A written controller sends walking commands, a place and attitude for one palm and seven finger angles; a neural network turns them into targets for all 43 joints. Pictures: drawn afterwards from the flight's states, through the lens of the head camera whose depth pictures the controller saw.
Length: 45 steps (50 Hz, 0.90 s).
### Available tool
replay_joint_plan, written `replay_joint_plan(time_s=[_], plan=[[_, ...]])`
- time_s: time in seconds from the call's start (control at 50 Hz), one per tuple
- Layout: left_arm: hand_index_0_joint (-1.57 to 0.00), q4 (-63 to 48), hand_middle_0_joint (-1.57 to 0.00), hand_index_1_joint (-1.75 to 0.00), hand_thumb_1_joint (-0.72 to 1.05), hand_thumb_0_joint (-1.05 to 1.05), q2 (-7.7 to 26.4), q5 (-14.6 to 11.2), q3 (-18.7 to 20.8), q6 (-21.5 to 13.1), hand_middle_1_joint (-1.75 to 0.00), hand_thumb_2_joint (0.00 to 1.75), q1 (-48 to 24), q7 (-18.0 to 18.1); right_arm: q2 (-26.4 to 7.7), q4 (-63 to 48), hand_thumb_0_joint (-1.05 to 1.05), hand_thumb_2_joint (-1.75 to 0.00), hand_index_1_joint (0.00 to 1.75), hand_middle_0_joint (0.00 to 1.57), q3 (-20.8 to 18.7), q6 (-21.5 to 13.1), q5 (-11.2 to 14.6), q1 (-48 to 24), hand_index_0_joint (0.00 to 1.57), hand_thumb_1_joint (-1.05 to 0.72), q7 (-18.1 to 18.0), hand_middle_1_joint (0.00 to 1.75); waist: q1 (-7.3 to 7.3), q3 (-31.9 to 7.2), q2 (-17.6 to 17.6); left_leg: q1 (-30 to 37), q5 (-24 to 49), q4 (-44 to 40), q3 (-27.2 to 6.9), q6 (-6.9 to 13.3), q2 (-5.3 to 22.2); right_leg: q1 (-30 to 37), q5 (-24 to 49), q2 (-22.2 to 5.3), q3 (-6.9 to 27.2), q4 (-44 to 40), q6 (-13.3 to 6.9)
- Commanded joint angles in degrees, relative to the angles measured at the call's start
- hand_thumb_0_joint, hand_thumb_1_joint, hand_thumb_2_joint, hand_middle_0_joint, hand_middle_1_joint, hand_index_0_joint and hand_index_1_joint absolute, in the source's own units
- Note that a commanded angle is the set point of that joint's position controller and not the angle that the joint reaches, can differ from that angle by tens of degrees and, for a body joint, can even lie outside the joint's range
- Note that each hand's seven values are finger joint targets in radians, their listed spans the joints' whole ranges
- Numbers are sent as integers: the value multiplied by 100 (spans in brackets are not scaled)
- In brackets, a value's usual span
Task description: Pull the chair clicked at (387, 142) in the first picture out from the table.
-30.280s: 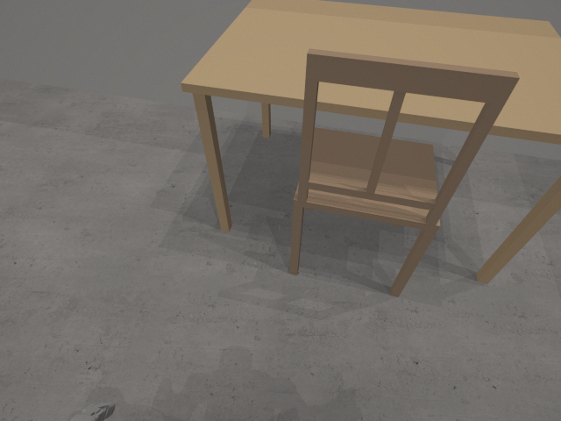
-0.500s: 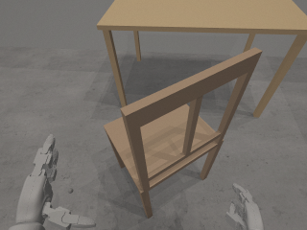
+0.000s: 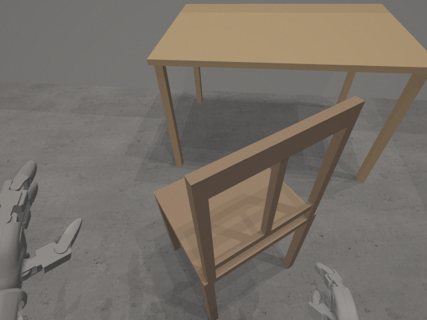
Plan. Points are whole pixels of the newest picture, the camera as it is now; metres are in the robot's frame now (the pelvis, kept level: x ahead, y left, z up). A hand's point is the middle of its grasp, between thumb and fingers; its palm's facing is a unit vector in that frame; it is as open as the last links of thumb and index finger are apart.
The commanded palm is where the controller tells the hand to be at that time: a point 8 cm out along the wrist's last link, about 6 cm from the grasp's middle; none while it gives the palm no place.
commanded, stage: draw the hand back to the body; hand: left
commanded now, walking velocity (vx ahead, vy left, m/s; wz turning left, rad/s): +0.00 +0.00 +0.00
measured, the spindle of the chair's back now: (272, 199) +0.42 -0.09 -0.06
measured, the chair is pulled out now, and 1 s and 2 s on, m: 0.60 0.60 0.60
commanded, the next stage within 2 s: step back with the hand held close in 0.46 s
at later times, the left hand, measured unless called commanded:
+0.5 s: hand (49, 227) +0.19 +0.25 +0.17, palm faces +0.46 -0.77 -0.43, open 7.4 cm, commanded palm +0.14 +0.29 +0.18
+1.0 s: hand (48, 254) +0.16 +0.24 +0.15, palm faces +0.30 -0.75 -0.59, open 7.4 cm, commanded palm +0.11 +0.29 +0.18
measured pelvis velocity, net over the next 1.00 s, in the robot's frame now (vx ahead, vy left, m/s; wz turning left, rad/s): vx -0.05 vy -0.01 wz -0.04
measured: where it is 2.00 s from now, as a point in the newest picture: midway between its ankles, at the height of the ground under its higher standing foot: outside the picture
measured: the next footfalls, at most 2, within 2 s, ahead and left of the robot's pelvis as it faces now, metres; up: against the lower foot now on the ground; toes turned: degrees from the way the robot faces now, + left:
right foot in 2.00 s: -0.14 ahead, -0.14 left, +0.00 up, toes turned +2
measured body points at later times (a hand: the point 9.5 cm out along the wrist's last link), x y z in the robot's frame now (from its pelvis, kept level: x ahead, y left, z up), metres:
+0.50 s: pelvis +0.00 -0.01 +0.01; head +0.00 -0.03 +0.46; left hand +0.16 +0.29 +0.20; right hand +0.18 -0.23 -0.09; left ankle -0.03 +0.12 -0.73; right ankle +0.00 -0.14 -0.73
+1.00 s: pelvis -0.05 -0.01 +0.00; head +0.00 -0.04 +0.45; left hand +0.14 +0.28 +0.19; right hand +0.12 -0.25 -0.10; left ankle -0.03 +0.12 -0.73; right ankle +0.00 -0.14 -0.73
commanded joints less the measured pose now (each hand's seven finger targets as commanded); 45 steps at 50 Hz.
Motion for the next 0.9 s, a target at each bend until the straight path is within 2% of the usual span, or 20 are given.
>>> replay_joint_plan(time_s=[0.0, 0.06, 0.08, 0.1, 0.14, 0.2, 0.3, 0.32, 0.4, 0.46, 0.52, 0.56, 0.58, 0.6, 0.66, 0.7, 0.72, 0.8, 0.84, 0.88], plan=[[-19, -1350, -19, -28, 79, 0, 1240, -21, 1160, -482, -28, 85, -542, 159, -610, -792, 0, -90, 30, 20, -237, -382, -38, -651, 20, -90, -53, 30, 35, -447, 112, -105, 2054, -740, -107, 16, 116, 586, 1365, 92, -92, -445, -344], [-20, -1176, -20, -30, 90, 0, 1231, -72, 1300, -521, -30, 90, -739, 141, -640, -721, 0, -90, 30, 20, -267, -354, -40, -652, 20, -90, -39, 30, 18, -392, -85, -20, 1976, -830, -85, 25, 129, 603, 1322, 99, -103, -519, -334], [-20, -886, -20, -30, 90, 0, 1052, -73, 1199, -508, -30, 90, -582, 110, -631, -691, 0, -90, 30, 20, -293, -333, -44, -664, 20, -90, -35, 30, 6, -270, -245, -43, 1914, -849, -55, 42, 136, 548, 1285, 102, -110, -549, -321], [-20, -764, -20, -30, 90, 0, 866, -75, 1046, -496, -30, 90, -524, 59, -649, -699, 0, -90, 30, 20, -301, -313, -33, -666, 20, -90, -13, 30, 5, -197, -155, -81, 1931, -867, -48, 46, 125, 538, 1268, 99, -105, -588, -327], [-20, -543, -20, -30, 90, 0, 747, -105, 934, -480, -30, 90, -458, 7, -666, -669, 0, -90, 30, 20, -333, -243, -36, -682, 20, -90, 11, 30, -14, -108, -309, -104, 1732, -902, 6, 78, 125, 503, 1200, 75, -123, -639, -297], [-20, -639, -20, -30, 90, 0, 833, -108, 936, -523, -30, 90, -471, -17, -708, -699, 0, -90, 30, 20, -367, -192, -41, -720, 20, -90, 16, 30, 10, -228, -439, -83, 1591, -921, 12, 118, 111, 561, 1107, 83, -94, -689, -291], [-20, -1553, -20, -30, 90, 0, 1386, -40, 1257, -603, -30, 90, -690, 130, -721, -719, 0, -90, 30, 20, -314, -387, -64, -677, 20, -90, -30, 30, 84, -814, 265, 131, 1906, -920, -12, 73, 100, 891, 1379, 54, 4, -668, -315], [-20, -1570, -20, -30, 90, 0, 1310, -35, 1210, -602, -30, 90, -638, 143, -675, -709, 0, -90, 30, 20, -299, -423, -67, -671, 20, -90, -41, 30, 71, -814, 221, 158, 2008, -910, -4, 75, 99, 907, 1469, 46, -3, -673, -318], [-20, -1301, -20, -30, 90, 0, 1166, -19, 1158, -542, -30, 90, -558, 139, -661, -603, 0, -90, 30, 20, -310, -446, -55, -693, 20, -90, -50, 30, 39, -422, 169, 94, 1967, -946, 1, 54, 99, 772, 1418, 98, 13, -737, -348], [-20, -844, -20, -30, 90, 0, 949, -63, 1060, -529, -30, 90, -568, 80, -667, -587, 0, -90, 30, 20, -345, -353, -51, -719, 20, -90, -50, 30, -5, -122, -295, 11, 1650, -972, 48, 90, 108, 598, 1168, 116, -23, -776, -318], [-20, -670, -20, -30, 90, 0, 902, -72, 1033, -543, -30, 90, -552, 22, -670, -601, 0, -90, 30, 20, -355, -293, -56, -733, 20, -90, -47, 30, 3, -81, -297, -16, 1573, -976, 97, 122, 94, 597, 1165, 99, -15, -817, -305], [-20, -1120, -20, -30, 90, 0, 1039, -91, 1064, -613, -30, 90, -772, 7, -708, -681, 0, -90, 30, 20, -361, -297, -57, -736, 20, -90, -31, 30, 20, -382, -290, 112, 1608, -955, 89, 139, 89, 685, 1199, 90, 37, -809, -292], [-20, -1646, -20, -30, 90, 0, 2292, -85, 2199, -887, -30, 90, -1721, 60, -788, -844, 0, -90, 30, 20, -353, -240, 8, -581, 20, -90, -15, 30, -163, -172, 62, 92, 1247, -870, 66, 240, 255, 260, 1748, -252, 764, -1054, -349], [-20, -1519, -20, -30, 90, 0, 2282, -56, 2196, -994, -30, 90, -1821, 42, -675, -741, 0, -90, 30, 20, -283, -208, -34, -550, 20, -90, -33, 30, -173, -151, 95, 35, 1148, -904, -25, 209, 224, 377, 2010, -348, 729, -1012, -406], [-20, -821, -20, -30, 90, 0, 1432, -43, 1624, -915, -30, 90, -735, -59, -678, -762, 0, -90, 30, 20, -353, -133, -62, -596, 20, -90, -1, 30, -224, -317, -97, 257, 1866, -861, -12, 200, 343, 370, 2607, -355, 648, -767, -349], [-20, -578, -20, -30, 90, 0, 1184, -47, 1500, -854, -30, 90, -191, -101, -709, -819, 0, -90, 30, 20, -416, -51, -70, -606, 20, -90, 23, 30, -213, -516, 86, 328, 2546, -927, -26, 210, 474, 435, 2738, -300, 439, -577, -266], [-20, -500, -20, -30, 90, 0, 1115, -46, 1461, -813, -30, 90, 58, -118, -707, -838, 0, -90, 30, 20, -440, 18, -71, -565, 20, -90, 41, 30, -206, -665, 4, 336, 2829, -923, -51, 209, 540, 492, 2737, -269, 341, -494, -226], [-20, -761, -20, -30, 90, 0, 1340, -34, 1667, -772, -30, 90, 471, -99, -698, -993, 0, -90, 30, 20, -533, 219, -66, -646, 20, -90, 27, 30, -162, -968, -275, 217, 3308, -871, -98, 203, 639, 543, 2874, -275, 243, -315, -190], [-20, -949, -20, -30, 90, 0, 1425, -47, 1724, -777, -30, 90, 518, -66, -635, -1084, 0, -90, 30, 20, -526, 282, -40, -673, 20, -90, -4, 30, -178, -1008, -457, 44, 3013, -813, -80, 194, 637, 510, 2799, -310, 292, -255, -189], [-20, -1278, -20, -30, 90, 0, 1574, -50, 1831, -832, -30, 90, 438, -11, -617, -1145, 0, -90, 30, 20, -519, 287, -27, -660, 20, -90, -50, 30, -191, -993, -427, -167, 2645, -808, -123, 192, 620, 454, 2613, -332, 335, -187, -208]])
